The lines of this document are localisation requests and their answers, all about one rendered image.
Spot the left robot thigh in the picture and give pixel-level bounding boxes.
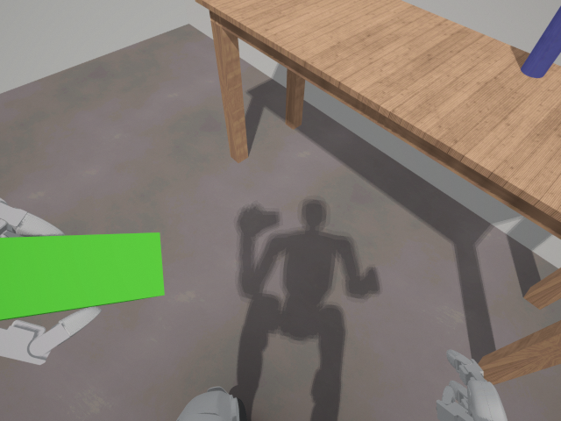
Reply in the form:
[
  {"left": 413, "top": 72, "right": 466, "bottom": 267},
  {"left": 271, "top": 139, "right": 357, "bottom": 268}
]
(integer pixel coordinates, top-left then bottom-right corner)
[{"left": 176, "top": 390, "right": 239, "bottom": 421}]

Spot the sponge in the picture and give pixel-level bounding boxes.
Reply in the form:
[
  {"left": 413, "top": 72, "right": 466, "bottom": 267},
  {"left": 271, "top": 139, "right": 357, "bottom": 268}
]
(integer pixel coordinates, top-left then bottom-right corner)
[{"left": 0, "top": 232, "right": 165, "bottom": 321}]

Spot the table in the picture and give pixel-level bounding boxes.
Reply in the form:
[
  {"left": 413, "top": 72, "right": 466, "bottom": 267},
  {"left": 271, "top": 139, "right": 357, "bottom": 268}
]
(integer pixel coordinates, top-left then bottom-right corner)
[{"left": 195, "top": 0, "right": 561, "bottom": 385}]

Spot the left robot shin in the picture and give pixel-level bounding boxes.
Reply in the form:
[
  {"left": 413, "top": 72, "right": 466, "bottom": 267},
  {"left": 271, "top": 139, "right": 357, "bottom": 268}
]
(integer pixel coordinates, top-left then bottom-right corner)
[{"left": 207, "top": 387, "right": 229, "bottom": 395}]

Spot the robot right hand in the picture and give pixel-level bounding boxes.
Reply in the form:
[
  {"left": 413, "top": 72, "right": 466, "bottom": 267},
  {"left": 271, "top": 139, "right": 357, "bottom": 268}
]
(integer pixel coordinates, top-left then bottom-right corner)
[{"left": 437, "top": 349, "right": 508, "bottom": 421}]

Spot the robot left hand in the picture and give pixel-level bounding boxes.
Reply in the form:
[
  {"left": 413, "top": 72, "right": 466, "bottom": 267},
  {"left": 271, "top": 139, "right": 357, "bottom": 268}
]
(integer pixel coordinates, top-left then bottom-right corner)
[{"left": 0, "top": 198, "right": 102, "bottom": 365}]

